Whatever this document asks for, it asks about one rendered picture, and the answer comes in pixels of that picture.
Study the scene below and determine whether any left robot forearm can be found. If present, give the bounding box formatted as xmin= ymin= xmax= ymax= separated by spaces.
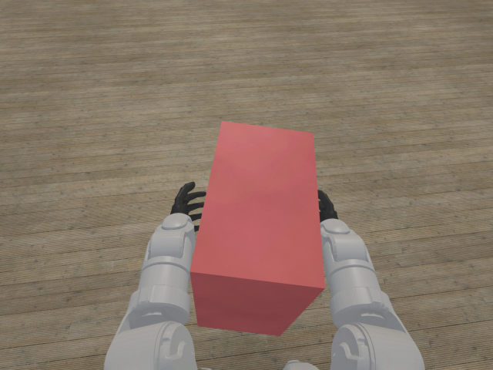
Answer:
xmin=103 ymin=213 xmax=196 ymax=370

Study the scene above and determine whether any robot left hand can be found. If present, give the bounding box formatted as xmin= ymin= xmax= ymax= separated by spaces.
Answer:
xmin=170 ymin=182 xmax=206 ymax=232

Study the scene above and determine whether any robot right hand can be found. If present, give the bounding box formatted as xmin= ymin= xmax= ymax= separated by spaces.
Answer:
xmin=317 ymin=190 xmax=339 ymax=222

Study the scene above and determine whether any carton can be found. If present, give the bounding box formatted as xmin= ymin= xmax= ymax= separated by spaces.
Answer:
xmin=189 ymin=121 xmax=325 ymax=336

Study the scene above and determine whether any robot right upper arm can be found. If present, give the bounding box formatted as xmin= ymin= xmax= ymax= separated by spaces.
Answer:
xmin=330 ymin=322 xmax=424 ymax=370

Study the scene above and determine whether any robot left upper arm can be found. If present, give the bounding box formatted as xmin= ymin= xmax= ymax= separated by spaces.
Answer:
xmin=104 ymin=321 xmax=197 ymax=370

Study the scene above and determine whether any right robot forearm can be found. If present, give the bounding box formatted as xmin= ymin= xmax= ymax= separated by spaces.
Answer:
xmin=320 ymin=219 xmax=425 ymax=370

